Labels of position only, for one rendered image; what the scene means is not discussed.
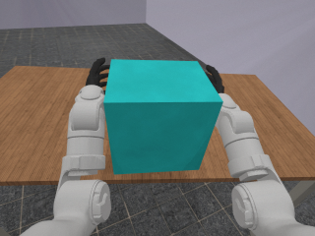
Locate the robot right hand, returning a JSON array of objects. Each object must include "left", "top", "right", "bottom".
[{"left": 205, "top": 65, "right": 224, "bottom": 93}]

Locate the left robot forearm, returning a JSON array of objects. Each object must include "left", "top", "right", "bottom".
[{"left": 53, "top": 85, "right": 106, "bottom": 215}]

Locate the carton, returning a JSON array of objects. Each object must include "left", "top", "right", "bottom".
[{"left": 103, "top": 59, "right": 223, "bottom": 175}]

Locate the robot right upper arm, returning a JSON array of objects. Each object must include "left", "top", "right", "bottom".
[{"left": 231, "top": 179, "right": 315, "bottom": 236}]

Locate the robot left upper arm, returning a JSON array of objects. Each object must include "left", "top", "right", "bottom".
[{"left": 20, "top": 179, "right": 111, "bottom": 236}]

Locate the table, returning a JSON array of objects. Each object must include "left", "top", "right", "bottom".
[{"left": 0, "top": 65, "right": 315, "bottom": 236}]

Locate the robot left hand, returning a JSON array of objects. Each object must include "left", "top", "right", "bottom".
[{"left": 86, "top": 57, "right": 110, "bottom": 94}]

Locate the right robot forearm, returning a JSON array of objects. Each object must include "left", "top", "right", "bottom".
[{"left": 215, "top": 93, "right": 295, "bottom": 216}]

